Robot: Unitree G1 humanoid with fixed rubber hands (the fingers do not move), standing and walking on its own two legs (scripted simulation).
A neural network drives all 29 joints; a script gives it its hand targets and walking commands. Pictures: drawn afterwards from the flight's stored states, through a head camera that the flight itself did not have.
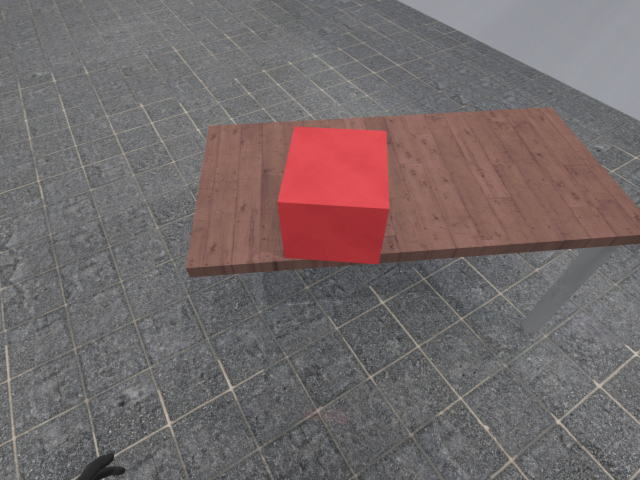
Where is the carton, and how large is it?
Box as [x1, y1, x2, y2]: [277, 127, 388, 263]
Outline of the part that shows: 294,127 277,202 284,257 378,263 388,213 386,131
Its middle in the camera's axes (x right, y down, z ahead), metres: +0.04 -0.10 +0.85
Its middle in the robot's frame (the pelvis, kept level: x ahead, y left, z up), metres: +0.70 -0.02 -0.11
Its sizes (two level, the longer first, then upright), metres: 0.242 0.206 0.171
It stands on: a table, 0.56 m high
